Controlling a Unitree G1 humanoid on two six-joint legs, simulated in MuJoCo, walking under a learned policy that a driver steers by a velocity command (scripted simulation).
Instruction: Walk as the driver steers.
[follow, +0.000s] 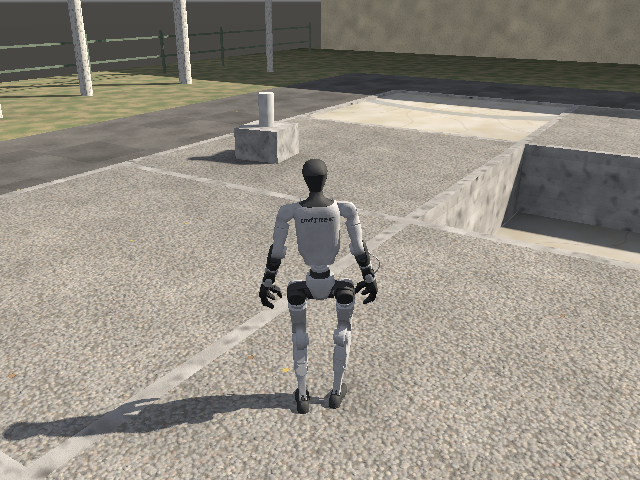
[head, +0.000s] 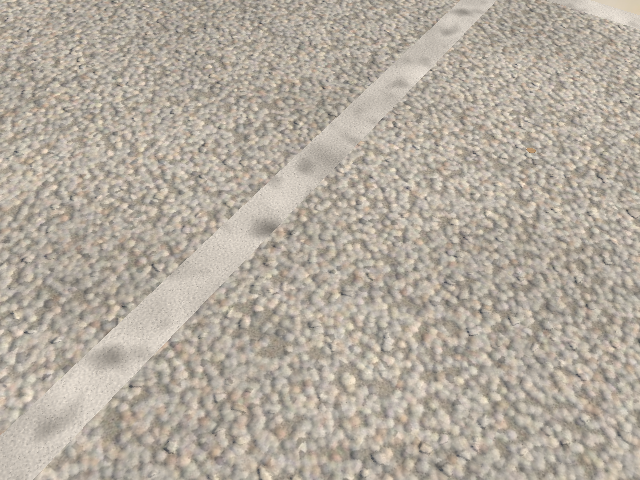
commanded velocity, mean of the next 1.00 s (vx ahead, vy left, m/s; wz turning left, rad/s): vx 0.42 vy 0.00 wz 0.49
